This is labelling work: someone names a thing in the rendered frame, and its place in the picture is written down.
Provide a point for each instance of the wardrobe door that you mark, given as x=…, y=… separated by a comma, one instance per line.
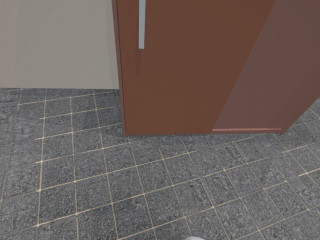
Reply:
x=282, y=70
x=194, y=52

